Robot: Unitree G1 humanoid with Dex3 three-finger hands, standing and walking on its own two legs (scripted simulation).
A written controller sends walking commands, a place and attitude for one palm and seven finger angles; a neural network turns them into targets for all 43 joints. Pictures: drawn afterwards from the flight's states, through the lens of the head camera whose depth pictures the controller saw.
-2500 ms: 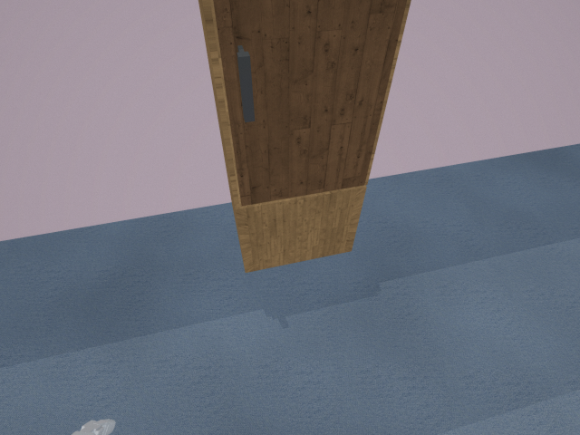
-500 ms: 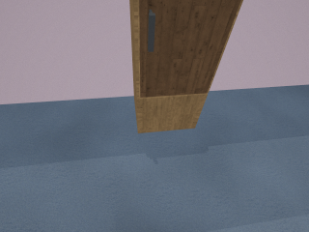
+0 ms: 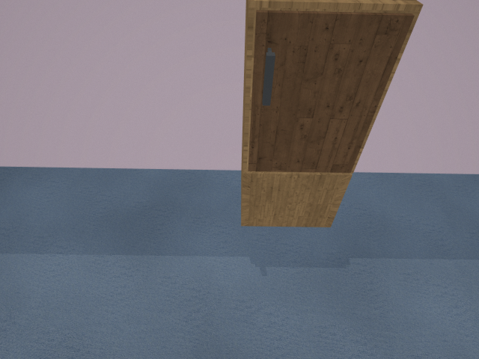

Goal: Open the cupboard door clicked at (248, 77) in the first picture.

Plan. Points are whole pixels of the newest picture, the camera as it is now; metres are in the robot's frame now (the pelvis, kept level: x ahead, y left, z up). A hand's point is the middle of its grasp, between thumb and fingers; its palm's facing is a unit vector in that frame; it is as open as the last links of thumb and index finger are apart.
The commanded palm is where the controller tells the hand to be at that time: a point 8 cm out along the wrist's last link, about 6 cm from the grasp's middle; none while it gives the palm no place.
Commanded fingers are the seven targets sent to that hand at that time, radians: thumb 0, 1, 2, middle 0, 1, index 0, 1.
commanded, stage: take the last steps up to it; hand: left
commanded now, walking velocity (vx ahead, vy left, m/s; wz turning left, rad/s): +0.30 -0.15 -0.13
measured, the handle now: (267, 77) +0.87 -0.02 +0.07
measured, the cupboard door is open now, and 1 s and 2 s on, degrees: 0 0 0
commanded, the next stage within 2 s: come to a stop and stand still in 0.82 s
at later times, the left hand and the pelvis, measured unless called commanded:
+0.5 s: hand (173, 336) +0.21 +0.15 -0.18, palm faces -0.10 -0.98 -0.16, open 7.3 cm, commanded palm none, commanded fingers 0.00 0.90 0.90 -0.20 -0.30 -0.20 -0.30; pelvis +0.13 -0.03 -0.01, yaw -5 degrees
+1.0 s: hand (216, 286) +0.33 +0.08 -0.20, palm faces -0.04 -0.99 -0.12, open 7.3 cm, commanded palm none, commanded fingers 0.00 0.90 0.90 -0.20 -0.30 -0.20 -0.30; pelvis +0.30 -0.09 -0.01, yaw -5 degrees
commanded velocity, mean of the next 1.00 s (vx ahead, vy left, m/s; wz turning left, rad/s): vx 0.19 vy -0.13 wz -0.03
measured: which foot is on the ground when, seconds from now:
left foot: up 0.00-0.08, down 0.10-0.58, up 0.60-0.88, down 0.90-1.00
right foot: down 0.00-0.10, up 0.12-0.54, down 0.56-0.90, up 0.92-1.00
